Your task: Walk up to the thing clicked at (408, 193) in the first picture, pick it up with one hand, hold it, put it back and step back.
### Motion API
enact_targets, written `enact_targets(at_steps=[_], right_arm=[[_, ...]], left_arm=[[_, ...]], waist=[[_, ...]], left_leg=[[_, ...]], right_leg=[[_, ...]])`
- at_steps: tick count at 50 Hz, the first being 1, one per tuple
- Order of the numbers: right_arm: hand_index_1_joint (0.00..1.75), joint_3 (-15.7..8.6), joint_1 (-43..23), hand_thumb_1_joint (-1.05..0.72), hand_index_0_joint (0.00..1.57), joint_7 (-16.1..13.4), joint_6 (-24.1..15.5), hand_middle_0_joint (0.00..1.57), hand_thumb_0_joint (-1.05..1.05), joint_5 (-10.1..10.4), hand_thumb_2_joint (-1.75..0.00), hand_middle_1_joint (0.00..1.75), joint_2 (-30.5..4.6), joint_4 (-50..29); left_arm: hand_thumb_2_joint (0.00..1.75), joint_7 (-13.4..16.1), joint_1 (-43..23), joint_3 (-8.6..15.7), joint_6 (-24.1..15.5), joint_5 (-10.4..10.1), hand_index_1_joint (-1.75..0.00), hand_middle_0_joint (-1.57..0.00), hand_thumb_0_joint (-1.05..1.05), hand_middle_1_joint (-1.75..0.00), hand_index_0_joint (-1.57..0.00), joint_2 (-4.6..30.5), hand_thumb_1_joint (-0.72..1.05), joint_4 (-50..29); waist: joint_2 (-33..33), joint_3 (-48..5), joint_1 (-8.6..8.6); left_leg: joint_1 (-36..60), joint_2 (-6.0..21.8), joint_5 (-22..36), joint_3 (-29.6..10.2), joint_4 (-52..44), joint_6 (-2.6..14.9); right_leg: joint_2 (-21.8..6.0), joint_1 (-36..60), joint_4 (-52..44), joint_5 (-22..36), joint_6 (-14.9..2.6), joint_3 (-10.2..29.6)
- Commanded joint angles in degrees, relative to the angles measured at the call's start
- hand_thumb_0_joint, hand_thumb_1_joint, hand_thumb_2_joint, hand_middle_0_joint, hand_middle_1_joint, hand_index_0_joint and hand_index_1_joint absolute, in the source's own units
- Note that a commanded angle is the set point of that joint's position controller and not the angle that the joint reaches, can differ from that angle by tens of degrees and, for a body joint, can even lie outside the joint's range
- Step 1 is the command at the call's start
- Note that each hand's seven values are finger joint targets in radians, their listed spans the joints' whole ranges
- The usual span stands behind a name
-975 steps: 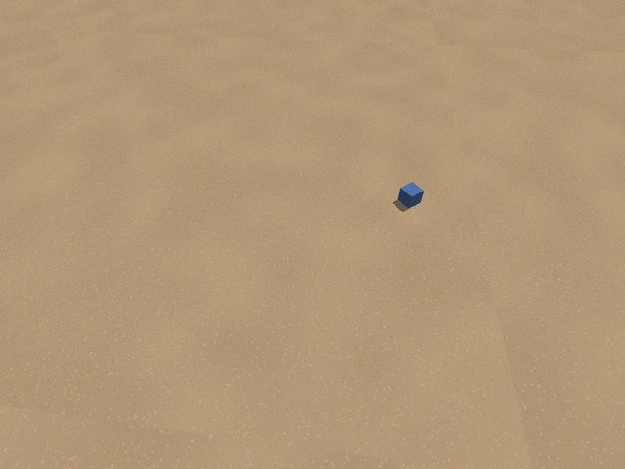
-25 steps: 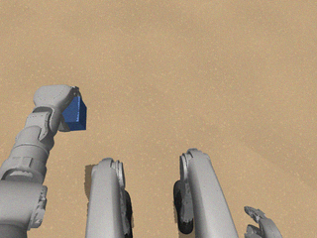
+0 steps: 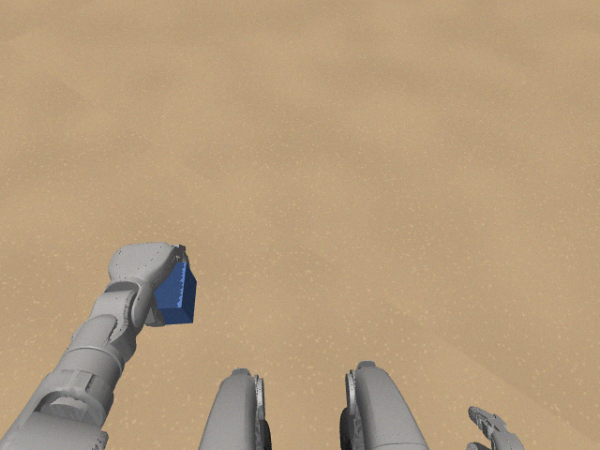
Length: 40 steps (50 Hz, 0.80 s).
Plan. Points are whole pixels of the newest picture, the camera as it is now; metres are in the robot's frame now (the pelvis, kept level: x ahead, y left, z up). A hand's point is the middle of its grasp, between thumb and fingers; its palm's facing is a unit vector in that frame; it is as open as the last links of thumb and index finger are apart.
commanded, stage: lift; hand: left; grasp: from above
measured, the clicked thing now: (166, 294) +0.36 +0.22 -0.11
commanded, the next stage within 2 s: hold in 0.56 s
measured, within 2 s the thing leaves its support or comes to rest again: neither
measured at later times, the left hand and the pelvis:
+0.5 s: hand (143, 255) +0.37 +0.22 +0.02, palm faces -0.45 -0.06 -0.89, open 10.4 cm; pelvis +0.05 +0.00 +0.10, yaw +0 degrees
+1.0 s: hand (130, 231) +0.38 +0.22 +0.07, palm faces -0.45 -0.04 -0.89, open 10.4 cm; pelvis +0.07 +0.00 +0.12, yaw -1 degrees
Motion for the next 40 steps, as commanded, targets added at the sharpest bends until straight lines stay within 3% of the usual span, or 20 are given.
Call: enact_targets(at_steps=[1, 3, 4, 7, 8, 12, 14, 15, 19, 21, 28, 32, 40], right_arm=[[0.3, -3.3, 2.6, -0.9, 0.2, -0.8, -2.4, 0.2, 0.0, -0.1, -0.9, 0.3, -9.0, -4.4], [0.3, -3.5, 2.5, -0.9, 0.2, -0.9, -2.6, 0.2, 0.0, -0.3, -0.9, 0.3, -9.2, -4.4], [0.3, -3.5, 2.1, -0.9, 0.2, -0.9, -2.6, 0.2, 0.0, -0.4, -0.9, 0.3, -9.1, -4.3], [0.3, -3.7, 2.8, -0.91, 0.2, -0.9, -2.6, 0.2, 0.0, -0.3, -0.91, 0.3, -9.2, -4.1], [0.3, -3.6, 2.9, -0.91, 0.2, -0.9, -2.5, 0.2, 0.0, -0.4, -0.9, 0.3, -8.8, -4.2], [0.3, -3.6, 3.5, -0.9, 0.2, -0.8, -2.1, 0.2, 0.0, -0.2, -0.9, 0.3, -8.8, -4.3], [0.3, -3.9, 3.7, -0.9, 0.2, -0.7, -1.8, 0.2, 0.0, -0.3, -0.9, 0.3, -8.9, -4.3], [0.3, -4.1, 3.5, -0.9, 0.2, -0.7, -1.7, 0.2, 0.0, -0.3, -0.9, 0.3, -9.0, -4.6], [0.3, -4.2, 3.3, -0.9, 0.2, -0.5, -1.1, 0.2, 0.0, -0.2, -0.9, 0.3, -9.1, -4.7], [0.3, -4.2, 3.5, -0.9, 0.2, -0.4, -0.9, 0.2, 0.0, -0.3, -0.9, 0.3, -8.9, -4.6], [0.3, -4.8, 3.8, -0.9, 0.2, -0.3, -0.3, 0.2, 0.0, -0.2, -0.9, 0.3, -9.2, -4.3], [0.3, -4.7, 3.3, -0.9, 0.2, -0.1, 0.2, 0.2, 0.0, 0.0, -0.9, 0.3, -9.2, -4.5], [0.3, -4.8, 1.6, -0.9, 0.2, 0.0, 1.0, 0.2, 0.0, 0.3, -0.9, 0.3, -9.5, -6.2]], left_arm=[[0.94, 3.1, -18.7, 2.8, 0.6, -0.3, -0.72, -1.07, 0.0, -0.68, -1.03, 9.2, 0.63, -8.3], [0.93, 3.4, -17.7, 3.4, 0.7, -0.7, -0.72, -1.07, 0.0, -0.68, -1.04, 9.6, 0.64, -7.4], [0.93, 3.4, -18.4, 2.6, 0.7, -0.7, -0.7, -1.07, 0.0, -0.66, -1.03, 8.8, 0.64, -6.9], [0.9, 3.9, -16.0, 3.4, 1.0, -0.1, -0.69, -1.07, 0.0, -0.65, -1.03, 9.5, 0.63, -5.4], [0.9, 4.0, -16.2, 2.4, 1.1, -0.4, -0.68, -1.07, 0.0, -0.64, -1.03, 8.0, 0.63, -5.6], [0.88, 4.3, -17.2, 2.6, 1.5, -0.5, -0.69, -1.07, 0.0, -0.67, -1.05, 8.6, 0.66, -6.3], [0.88, 4.3, -13.8, 2.5, 1.9, -0.3, -0.68, -1.08, 0.0, -0.66, -1.05, 8.0, 0.67, -5.2], [0.89, 4.4, -16.0, 2.7, 1.7, -0.5, -0.68, -1.09, 0.0, -0.66, -1.06, 8.4, 0.68, -7.0], [0.87, 4.3, -12.9, 2.7, 1.7, -0.4, -0.68, -1.09, 0.0, -0.66, -1.08, 8.0, 0.7, -6.2], [0.89, 4.0, -15.1, 2.3, 1.5, -0.7, -0.68, -1.09, 0.0, -0.66, -1.07, 7.7, 0.69, -8.2], [0.89, 3.3, -13.8, 2.2, 1.2, -0.4, -0.69, -1.11, 0.0, -0.68, -1.11, 7.5, 0.73, -8.9], [0.95, 2.5, -13.3, 1.7, 1.4, -0.7, -0.7, -1.14, 0.0, -0.68, -1.12, 6.9, 0.75, -9.1], [0.85, -0.1, -11.7, 2.2, 0.8, -0.3, -0.62, -1.08, 0.0, -0.6, -1.06, 8.2, 0.68, -10.7]], waist=[[2.9, -18.1, -0.79], [2.1, -16.8, -0.33], [2.1, -16.0, -0.59], [2.3, -16.0, 0.58], [1.8, -15.5, 0.35], [0.3, -14.8, 0.46], [-0.5, -15.1, 1.29], [-0.1, -15.2, 1.01], [-0.5, -13.0, 1.66], [0.4, -14.0, 1.18], [-0.5, -13.5, 1.57], [-1.4, -12.3, 1.55], [-0.9, -10.3, 2.82]], left_leg=[[20.8, -2.3, -0.3, -3.1, -20.5, -0.15], [22.7, -2.2, -0.1, -3.1, -23.0, -0.19], [23.8, -2.1, -0.3, -3.1, -24.1, -0.2], [28.1, -2.2, 4.7, -2.6, -26.7, -0.61], [28.7, -2.3, 6.4, -2.4, -27.4, -0.59], [31.1, -3.1, 11.1, -0.7, -29.6, -0.15], [33.9, -3.1, 14.5, -0.5, -30.9, -0.25], [34.9, -3.2, 15.0, -0.2, -31.4, -0.2], [38.6, -3.2, 15.7, 0.0, -34.9, -0.42], [41.0, -2.9, 18.0, -0.1, -36.0, -0.61], [45.4, -3.2, 24.8, 0.9, -38.8, -0.5], [46.9, -3.5, 25.8, 1.4, -40.6, -0.31], [50.2, -3.3, 25.9, 1.4, -44.5, -0.65]], right_leg=[[3.1, 14.7, -17.5, 0.5, -2.06, 1.7], [3.2, 17.2, -19.7, 0.8, -1.86, 1.7], [3.2, 17.8, -20.6, 0.9, -1.78, 1.5], [3.3, 21.4, -22.8, 4.4, -1.88, 1.3], [3.3, 22.9, -24.0, 5.6, -1.93, 1.4], [3.2, 28.9, -28.1, 9.5, -1.78, 2.4], [3.0, 31.7, -29.5, 12.5, -1.71, 2.3], [2.9, 32.6, -30.5, 13.2, -1.57, 2.5], [2.9, 34.7, -33.4, 13.4, -1.68, 2.1], [3.0, 35.8, -34.3, 15.2, -1.7, 1.9], [3.0, 41.1, -37.7, 21.6, -1.53, 2.2], [2.9, 43.5, -39.6, 23.2, -1.35, 2.4], [3.5, 45.4, -41.9, 21.7, -1.73, 1.7]])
